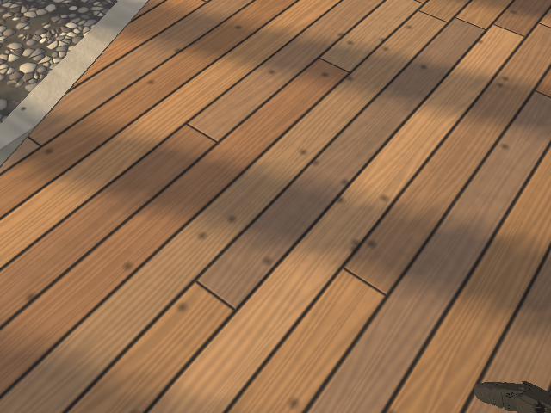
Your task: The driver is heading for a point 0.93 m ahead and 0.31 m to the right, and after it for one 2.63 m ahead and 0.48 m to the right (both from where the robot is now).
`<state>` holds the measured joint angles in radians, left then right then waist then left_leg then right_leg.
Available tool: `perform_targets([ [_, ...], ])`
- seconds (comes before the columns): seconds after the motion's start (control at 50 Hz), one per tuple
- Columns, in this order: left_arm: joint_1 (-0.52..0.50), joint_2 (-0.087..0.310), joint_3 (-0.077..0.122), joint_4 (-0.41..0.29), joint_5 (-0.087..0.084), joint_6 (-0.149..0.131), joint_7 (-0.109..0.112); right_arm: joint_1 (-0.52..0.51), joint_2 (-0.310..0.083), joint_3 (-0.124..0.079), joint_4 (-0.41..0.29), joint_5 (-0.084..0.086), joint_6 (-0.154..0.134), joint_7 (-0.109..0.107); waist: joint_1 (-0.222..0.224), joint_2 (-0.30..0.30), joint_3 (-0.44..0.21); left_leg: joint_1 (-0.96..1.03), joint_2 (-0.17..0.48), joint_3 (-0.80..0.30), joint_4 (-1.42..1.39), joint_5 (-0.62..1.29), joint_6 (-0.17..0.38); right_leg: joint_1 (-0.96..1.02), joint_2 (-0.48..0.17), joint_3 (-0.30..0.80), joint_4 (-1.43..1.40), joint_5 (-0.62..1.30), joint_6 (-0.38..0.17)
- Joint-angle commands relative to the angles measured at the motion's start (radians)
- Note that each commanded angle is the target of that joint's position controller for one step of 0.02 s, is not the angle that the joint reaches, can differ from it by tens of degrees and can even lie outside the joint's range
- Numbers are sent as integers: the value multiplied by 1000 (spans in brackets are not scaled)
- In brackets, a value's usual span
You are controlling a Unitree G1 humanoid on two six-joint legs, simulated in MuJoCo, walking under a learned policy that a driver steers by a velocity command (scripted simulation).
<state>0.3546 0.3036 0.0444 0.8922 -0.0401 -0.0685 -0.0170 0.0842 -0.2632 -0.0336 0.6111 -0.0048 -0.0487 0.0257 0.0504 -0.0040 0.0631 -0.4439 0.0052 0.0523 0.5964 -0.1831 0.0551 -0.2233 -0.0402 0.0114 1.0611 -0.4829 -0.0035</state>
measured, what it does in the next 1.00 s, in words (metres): walks ahead, turning right: right foot, then left foot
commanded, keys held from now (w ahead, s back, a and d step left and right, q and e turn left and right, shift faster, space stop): w+e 0.96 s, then w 0.04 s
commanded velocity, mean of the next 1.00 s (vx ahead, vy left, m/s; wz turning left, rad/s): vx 0.50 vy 0.00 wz -0.48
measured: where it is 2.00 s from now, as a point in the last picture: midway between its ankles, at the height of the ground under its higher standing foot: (448, 245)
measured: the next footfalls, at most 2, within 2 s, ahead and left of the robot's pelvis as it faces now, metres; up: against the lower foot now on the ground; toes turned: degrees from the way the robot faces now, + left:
right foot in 0.46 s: +0.39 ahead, -0.17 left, +0.00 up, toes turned -16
left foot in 0.92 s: +0.73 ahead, -0.09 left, +0.00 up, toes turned -35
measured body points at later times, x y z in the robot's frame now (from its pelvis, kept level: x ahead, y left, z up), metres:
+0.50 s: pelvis +0.27 -0.06 -0.01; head +0.31 -0.08 +0.44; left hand +0.52 +0.14 -0.10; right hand +0.24 -0.35 -0.14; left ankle +0.10 +0.10 -0.67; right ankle +0.35 -0.16 -0.73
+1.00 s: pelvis +0.56 -0.12 +0.00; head +0.59 -0.13 +0.45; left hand +0.76 +0.10 -0.12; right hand +0.60 -0.45 -0.07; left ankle +0.69 -0.07 -0.73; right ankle +0.37 -0.16 -0.66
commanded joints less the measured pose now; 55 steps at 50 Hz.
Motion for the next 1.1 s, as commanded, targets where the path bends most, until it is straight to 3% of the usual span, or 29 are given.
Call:
perform_targets([
  [0.02,-109,131,30,-117,3,-30,6,212,-141,-54,29,0,-16,-8,-122,90,-149,493,293,-348,-302,116,175,-480,-75,68,148,90,-9],
  [0.06,-40,100,32,-88,6,3,9,149,-101,-47,32,-8,-37,-4,-60,114,-115,349,256,-237,-386,141,158,-359,-104,78,114,186,3],
  [0.12,-50,53,28,-89,8,35,16,126,-107,-56,65,-12,-64,-8,-34,78,-55,279,256,-126,-463,194,161,-382,-107,91,60,267,25],
  [0.24,-211,23,16,-138,20,25,-9,158,-146,-69,118,-11,-60,-32,-79,49,9,334,226,66,-496,240,118,-420,-83,44,-272,552,18],
  [0.3,-305,16,8,-182,21,25,-27,212,-170,-79,152,3,-44,-37,-116,30,44,426,261,102,-480,262,112,-453,-74,5,-373,544,-8],
  [0.36,-349,30,11,-223,20,26,-45,232,-190,-88,175,19,-19,-40,-115,41,47,540,290,129,-405,398,92,-472,-51,-38,-424,437,-47],
  [0.4,-307,58,27,-234,19,30,-50,214,-219,-96,172,24,-3,-48,-73,76,-11,575,288,156,-276,733,69,-368,11,-99,-422,335,-85],
  [0.44,-86,130,72,-189,13,36,-41,182,-229,-94,163,31,14,-55,59,78,-140,502,244,193,46,893,24,-57,99,-136,-474,327,-144],
  [0.46,77,211,108,-150,12,46,-21,194,-203,-82,150,18,7,-60,128,-2,-231,283,200,192,334,639,-25,245,44,10,-513,350,-195],
  [0.48,57,317,124,-156,3,43,-10,286,-48,-35,98,-20,-19,-46,3,-271,-290,-178,-16,118,693,-328,-100,555,-214,578,-601,196,-383],
  [0.5,76,253,101,-190,15,24,-16,205,-109,-36,88,15,-61,-31,65,-150,-430,-296,-52,-134,812,-428,-84,635,-292,847,-755,73,-434],
  [0.52,43,193,85,-185,23,10,-18,105,-159,-49,58,54,-84,-21,82,-101,-294,-380,4,-155,791,-335,-56,558,-270,708,-783,132,-377],
  [0.54,-13,164,77,-190,18,1,-18,84,-152,-45,54,45,-98,-24,42,-36,-201,-356,50,-150,702,-244,-39,417,-224,579,-777,225,-338],
  [0.56,-82,129,67,-202,18,0,-15,81,-155,-50,66,16,-101,-32,-1,-3,-142,-294,81,-145,611,-194,-43,281,-184,480,-779,347,-310],
  [0.58,-120,99,55,-221,31,-1,-10,99,-162,-57,74,1,-91,-34,-35,-11,-124,-221,101,-151,568,-153,-47,192,-154,417,-802,439,-300],
  [0.64,-127,116,59,-230,29,-3,5,116,-134,-54,70,-9,-60,-31,-65,-27,-98,-153,99,-124,437,-111,-96,57,-122,327,-833,597,-308],
  [0.74,-64,155,71,-211,19,11,32,-67,-74,-28,21,-5,-54,-23,-1,-65,-57,-71,27,-91,53,216,-134,-49,-29,223,-826,500,-228],
  [0.82,-2,149,71,-188,11,23,35,-141,-110,-36,-5,14,-67,-7,25,-84,-54,-25,-3,-125,-79,257,-119,13,-67,318,-765,382,-203],
  [0.88,-12,146,74,-191,16,31,40,-90,-148,-53,4,16,-82,-1,-14,-118,-61,28,0,-139,-115,143,-75,85,-101,401,-670,396,-179],
  [0.9,-28,131,69,-197,18,33,39,-17,-159,-62,25,14,-87,-5,-56,-123,-85,124,-4,-120,-150,138,-52,77,-79,399,-612,431,-161],
  [0.92,-31,89,54,-206,24,31,35,90,-190,-77,44,0,-92,-12,-109,-97,-171,309,48,-152,-151,124,-11,34,-25,356,-458,451,-129],
  [0.94,-2,28,31,-225,45,30,34,238,-245,-89,56,-9,-89,-20,-151,45,-321,569,227,-340,-141,49,43,-98,55,255,-168,229,-89],
  [0.96,132,3,21,-257,3,20,32,285,-306,-103,94,-15,-76,-10,-74,402,-388,793,416,-839,-273,-234,197,-448,148,166,119,-137,-39],
  [0.98,109,111,38,-217,-6,21,36,245,-198,-80,73,5,-74,-4,-101,238,-289,724,394,-847,-318,-434,175,-540,68,199,226,-70,-24],
  [1.0,4,148,49,-226,4,24,35,210,-145,-66,72,8,-69,-7,-125,142,-174,608,347,-673,-323,-373,136,-552,42,172,235,26,-20],
  [1.02,-46,131,47,-233,16,25,37,173,-131,-57,74,-2,-64,-5,-110,68,-118,498,303,-553,-333,-227,121,-515,13,145,213,89,-15],
  [1.04,-83,115,47,-245,27,21,34,153,-114,-51,86,-6,-61,-5,-98,61,-70,420,267,-470,-350,-111,127,-501,-8,146,162,129,-14],
  [1.06,-81,95,45,-249,22,20,27,148,-105,-45,94,-12,-64,-7,-77,89,-62,370,241,-405,-369,-36,123,-457,-29,141,123,153,-17],
  [1.1,-76,59,37,-248,18,22,21,158,-99,-44,114,-2,-71,-6,-65,109,-66,347,221,-330,-401,52,142,-431,-37,113,48,158,-13],
])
